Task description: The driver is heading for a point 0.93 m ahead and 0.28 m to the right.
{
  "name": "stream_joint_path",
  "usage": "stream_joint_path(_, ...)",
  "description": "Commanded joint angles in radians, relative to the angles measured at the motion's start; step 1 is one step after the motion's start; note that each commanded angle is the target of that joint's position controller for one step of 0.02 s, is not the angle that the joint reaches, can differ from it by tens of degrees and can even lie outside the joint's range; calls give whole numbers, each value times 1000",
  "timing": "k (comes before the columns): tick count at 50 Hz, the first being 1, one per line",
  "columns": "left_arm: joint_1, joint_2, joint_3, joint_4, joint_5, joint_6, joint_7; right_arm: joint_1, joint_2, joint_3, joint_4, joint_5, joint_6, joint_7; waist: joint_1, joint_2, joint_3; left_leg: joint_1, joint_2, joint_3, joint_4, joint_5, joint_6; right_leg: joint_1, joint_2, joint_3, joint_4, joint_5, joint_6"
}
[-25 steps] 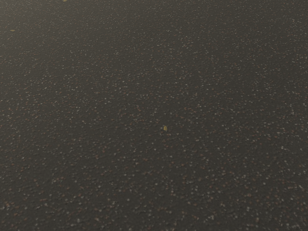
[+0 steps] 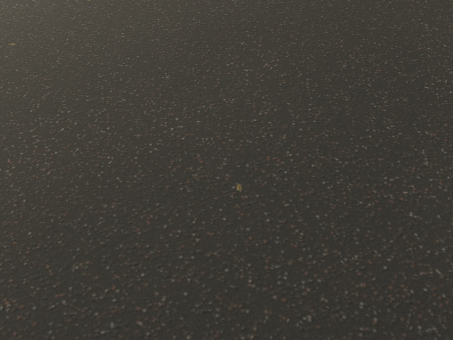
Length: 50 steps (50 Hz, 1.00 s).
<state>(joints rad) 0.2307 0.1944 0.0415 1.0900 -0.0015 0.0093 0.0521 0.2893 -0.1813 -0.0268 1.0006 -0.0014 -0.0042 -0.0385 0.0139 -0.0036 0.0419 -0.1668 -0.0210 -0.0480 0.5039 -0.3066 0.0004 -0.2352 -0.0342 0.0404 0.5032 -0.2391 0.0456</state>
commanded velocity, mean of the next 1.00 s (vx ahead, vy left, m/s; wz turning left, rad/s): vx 0.08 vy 0.00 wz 0.00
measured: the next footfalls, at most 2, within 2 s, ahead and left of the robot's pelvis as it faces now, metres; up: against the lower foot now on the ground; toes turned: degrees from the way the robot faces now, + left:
left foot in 0.86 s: +0.16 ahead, +0.09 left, +0.00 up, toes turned +0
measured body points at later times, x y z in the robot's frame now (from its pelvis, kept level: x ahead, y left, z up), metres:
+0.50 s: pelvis +0.02 -0.01 -0.01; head +0.01 -0.01 +0.44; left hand +0.01 +0.23 -0.16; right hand -0.01 -0.25 -0.16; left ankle -0.02 +0.12 -0.73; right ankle +0.02 -0.14 -0.73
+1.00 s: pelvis +0.11 -0.02 +0.00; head +0.13 -0.02 +0.45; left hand +0.09 +0.21 -0.16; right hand +0.21 -0.27 -0.14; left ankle +0.12 +0.09 -0.74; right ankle +0.03 -0.13 -0.74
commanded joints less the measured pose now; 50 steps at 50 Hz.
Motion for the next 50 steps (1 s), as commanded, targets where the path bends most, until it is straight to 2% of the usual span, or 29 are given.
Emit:
stream_joint_path(1,40,93,12,-13,0,-6,2,51,-89,-13,-9,1,-7,-2,-1,6,16,-88,20,-11,-112,139,15,45,11,-19,-65,109,-21)
stream_joint_path(17,74,76,-5,10,-1,-6,0,84,-74,3,52,2,-4,-3,-6,4,27,-96,15,1,-110,124,10,32,18,-22,-66,97,-28)
stream_joint_path(18,92,64,-8,21,-1,-5,1,104,-64,5,64,2,-3,-4,-6,8,3,-87,6,9,-118,20,12,43,31,-37,-64,5,-30)
stream_joint_path(20,97,76,-3,20,-11,-4,5,104,-101,-6,60,13,3,-10,-11,33,46,-139,2,-8,-124,-321,49,-22,71,-72,-13,-302,-50)
stream_joint_path(21,86,81,-2,11,-11,-10,5,106,-112,-10,52,17,0,-12,-17,41,92,-178,25,-42,-144,-444,72,-77,70,-66,5,-396,-64)
stream_joint_path(23,63,57,-7,-13,-12,-37,-5,141,-141,-21,48,30,-19,-8,-35,93,131,-180,114,-172,-204,-534,127,-154,62,-69,80,-354,-73)
stream_joint_path(25,56,21,-14,-29,-19,-72,-24,156,-182,-37,48,35,-37,-1,-38,201,129,-137,240,-348,-287,-561,193,-197,65,-104,240,-203,-76)
stream_joint_path(26,62,24,-14,-32,-23,-86,-33,130,-183,-39,37,38,-41,3,-24,194,146,-183,274,-393,-305,-540,213,-170,43,-82,260,-186,-96)
stream_joint_path(27,83,20,-14,-29,-27,-94,-37,72,-166,-32,17,35,-42,5,9,172,166,-229,249,-342,-278,-440,192,-105,40,-82,173,-182,-114)
stream_joint_path(28,142,11,-15,-10,-25,-97,-37,19,-152,-25,0,33,-40,8,49,143,167,-268,185,-245,-204,-309,146,5,52,-85,21,-153,-122)
stream_joint_path(29,213,46,-5,15,-13,-95,-35,-1,-127,-18,-9,30,-41,6,62,63,139,-287,110,-138,-44,-99,94,105,24,-16,-47,-38,-113)
stream_joint_path(30,295,164,26,31,-15,-93,-38,14,-63,-4,-24,17,-48,-3,59,-176,75,-352,-30,54,208,-51,14,190,-106,198,-132,78,-168)
stream_joint_path(31,389,223,35,38,-3,-95,-49,34,-61,1,-27,17,-55,-10,91,-310,5,-430,-51,58,426,-253,-24,268,-300,493,-229,291,-288)
stream_joint_path(32,337,149,10,23,14,-104,-48,49,-79,-6,-18,29,-56,-7,43,-192,12,-445,-2,-26,595,-303,-25,245,-345,517,-212,455,-318)
stream_joint_path(33,272,122,1,-3,13,-107,-47,59,-73,-5,-3,30,-52,-1,16,-126,23,-438,24,-32,675,-279,-21,211,-322,397,-174,597,-306)
stream_joint_path(34,213,115,-3,-26,9,-105,-45,53,-69,-6,4,25,-51,3,-3,-87,2,-427,52,-23,656,-228,-14,202,-283,295,-164,650,-277)
stream_joint_path(35,158,90,-14,-44,1,-97,-40,22,-75,-11,-1,24,-49,2,-16,-73,7,-401,83,-14,548,-177,-13,178,-238,207,-175,642,-244)
stream_joint_path(36,145,58,-26,-43,5,-88,-35,-17,-72,-12,-10,24,-49,3,-17,-87,14,-348,86,7,416,-130,-14,154,-174,120,-169,680,-196)
stream_joint_path(37,159,63,-29,-33,11,-78,-28,-39,-52,-7,-14,26,-49,5,-11,-119,1,-296,65,38,300,-97,-20,159,-136,71,-149,728,-180)
stream_joint_path(38,171,79,-29,-28,13,-68,-22,-48,-42,-2,-14,28,-46,6,-9,-131,-20,-233,44,58,206,-78,-24,158,-115,41,-127,767,-179)
stream_joint_path(39,187,106,-24,-23,11,-59,-17,-49,-49,-3,-11,30,-41,6,-6,-132,-43,-185,24,75,134,-36,-26,163,-118,43,-112,788,-191)
stream_joint_path(41,164,139,-16,-25,-15,-48,-13,-8,-51,-2,9,27,-23,5,-42,-105,-64,-26,8,89,-56,196,-8,106,-126,50,-100,721,-194)
stream_joint_path(42,184,146,-10,-17,-24,-51,-18,-4,-78,-7,11,13,-11,1,-46,-79,-65,51,21,59,-108,318,8,69,-110,57,-117,597,-169)
stream_joint_path(43,197,139,-9,-16,-11,-59,-25,12,-127,-17,9,4,2,-7,-41,-27,-83,146,83,-3,-85,503,28,20,-79,42,-121,425,-133)
stream_joint_path(44,242,87,-15,-9,5,-65,-30,-26,-178,-27,1,13,12,-10,4,70,-72,176,103,-14,-10,608,71,-28,-2,-9,-140,225,-97)
stream_joint_path(45,254,46,-24,2,8,-62,-30,-61,-153,-25,-1,21,16,-7,2,81,-63,159,103,-15,17,570,101,-23,18,-33,-143,156,-71)
stream_joint_path(46,226,57,-21,1,2,-57,-29,-75,-129,-24,1,23,15,-4,-12,50,-30,141,87,-14,21,557,99,-35,31,-45,-126,156,-54)
stream_joint_path(47,211,62,-20,-2,-2,-52,-26,-87,-127,-26,2,17,11,-1,-16,32,-24,133,81,-17,23,582,93,-37,30,-49,-109,201,-47)
stream_joint_path(50,229,73,-19,4,3,-30,-13,-99,-120,-30,16,20,-8,8,-7,19,-61,120,80,-18,26,649,86,22,22,-49,-91,293,-41)
Keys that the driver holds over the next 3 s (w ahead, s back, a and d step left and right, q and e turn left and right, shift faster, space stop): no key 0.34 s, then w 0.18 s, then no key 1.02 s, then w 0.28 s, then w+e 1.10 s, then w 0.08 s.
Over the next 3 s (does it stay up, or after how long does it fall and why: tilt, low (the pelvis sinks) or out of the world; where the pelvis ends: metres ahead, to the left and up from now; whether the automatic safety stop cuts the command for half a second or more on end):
stays up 0.72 -0.11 0.00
